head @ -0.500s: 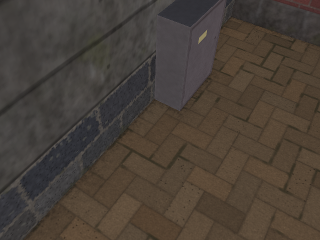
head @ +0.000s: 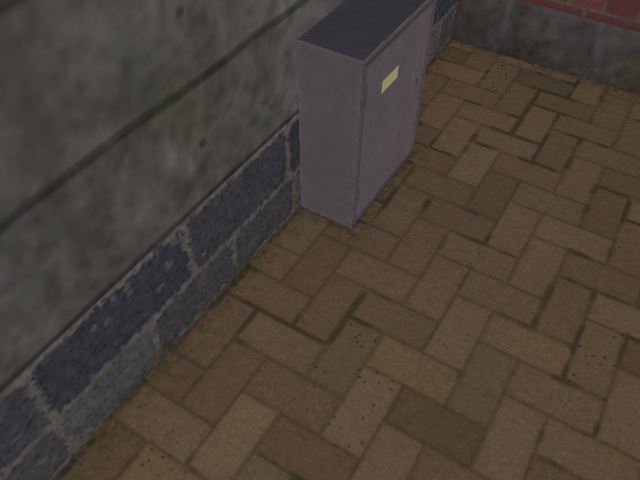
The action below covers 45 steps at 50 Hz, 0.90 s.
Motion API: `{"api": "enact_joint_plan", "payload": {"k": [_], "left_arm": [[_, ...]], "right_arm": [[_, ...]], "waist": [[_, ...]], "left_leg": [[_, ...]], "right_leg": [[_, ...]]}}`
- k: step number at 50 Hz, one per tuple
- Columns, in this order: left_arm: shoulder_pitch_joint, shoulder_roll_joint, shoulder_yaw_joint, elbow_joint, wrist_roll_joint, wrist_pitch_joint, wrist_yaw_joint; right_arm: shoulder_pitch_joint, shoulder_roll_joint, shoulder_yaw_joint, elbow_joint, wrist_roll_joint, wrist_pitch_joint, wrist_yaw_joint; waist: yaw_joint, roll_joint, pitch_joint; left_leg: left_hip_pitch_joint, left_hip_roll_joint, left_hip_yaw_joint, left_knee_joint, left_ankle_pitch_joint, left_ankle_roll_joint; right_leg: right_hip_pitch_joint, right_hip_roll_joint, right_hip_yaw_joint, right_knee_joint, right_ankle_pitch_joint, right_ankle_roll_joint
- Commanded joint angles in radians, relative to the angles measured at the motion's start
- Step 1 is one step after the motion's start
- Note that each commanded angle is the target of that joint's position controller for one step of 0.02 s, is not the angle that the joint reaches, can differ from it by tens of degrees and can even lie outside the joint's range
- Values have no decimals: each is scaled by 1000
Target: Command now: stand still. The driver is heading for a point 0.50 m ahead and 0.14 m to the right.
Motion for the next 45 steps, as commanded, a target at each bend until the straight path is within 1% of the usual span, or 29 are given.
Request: {"api": "enact_joint_plan", "payload": {"k": [1,2,3,4,8,20,31,45], "left_arm": [[-2,123,23,-22,-1,-8,3],[-1,122,22,-16,-1,-7,4],[23,122,24,-1,-7,-7,3],[25,122,24,6,-8,-8,2],[21,115,23,23,-5,-7,3],[66,101,16,68,-6,-2,11],[106,79,10,89,-7,0,14],[151,54,8,103,-8,1,17]], "right_arm": [[-20,-116,-21,-32,1,-14,-6],[-19,-117,-20,-24,2,-14,-6],[0,-117,-21,-5,6,-15,-6],[0,-115,-20,3,7,-16,-6],[-3,-114,-16,31,6,-17,-8],[17,-101,-4,104,10,-22,-8],[39,-88,5,144,12,-23,-8],[75,-68,13,173,14,-24,-11]], "waist": [[3,8,-25],[3,7,-25],[3,16,-27],[3,11,-20],[2,-1,-18],[2,2,-9],[0,4,-1],[-2,1,9]], "left_leg": [[32,45,-53,-84,106,13],[32,45,-52,-85,106,13],[43,40,-45,-85,110,12],[44,40,-45,-86,113,12],[47,40,-42,-88,114,13],[39,36,-27,-96,113,11],[32,33,-19,-98,111,9],[21,30,-10,-98,103,7]], "right_leg": [[-45,-39,46,-98,101,-25],[-44,-38,45,-99,102,-25],[-46,-38,40,-99,95,-22],[-53,-35,38,-101,92,-21],[-58,-29,34,-104,92,-18],[-56,-19,29,-104,100,-18],[-60,-12,25,-104,105,-18],[-64,-7,24,-103,105,-21]]}}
